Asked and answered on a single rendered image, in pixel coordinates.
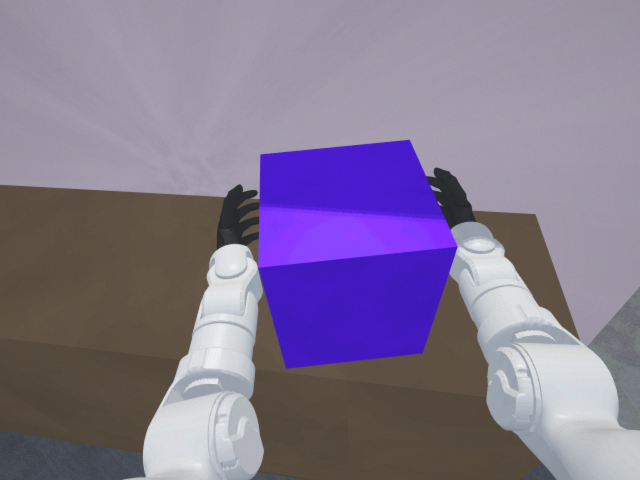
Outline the robot right hand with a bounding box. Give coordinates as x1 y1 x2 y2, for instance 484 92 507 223
426 168 476 230

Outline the right robot forearm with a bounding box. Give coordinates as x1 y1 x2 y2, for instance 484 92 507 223
449 222 619 418

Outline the robot right upper arm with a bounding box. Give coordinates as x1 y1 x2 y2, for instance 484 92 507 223
486 342 640 480

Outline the pedestal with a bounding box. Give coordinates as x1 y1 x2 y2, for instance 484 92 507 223
0 185 580 480

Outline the robot left upper arm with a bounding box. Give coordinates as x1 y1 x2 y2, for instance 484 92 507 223
124 391 264 480

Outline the robot left hand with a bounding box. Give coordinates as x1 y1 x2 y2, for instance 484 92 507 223
217 184 259 250

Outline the carton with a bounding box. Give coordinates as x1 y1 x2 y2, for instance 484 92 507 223
258 140 458 369

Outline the left robot forearm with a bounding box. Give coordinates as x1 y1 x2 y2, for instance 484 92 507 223
143 244 263 476

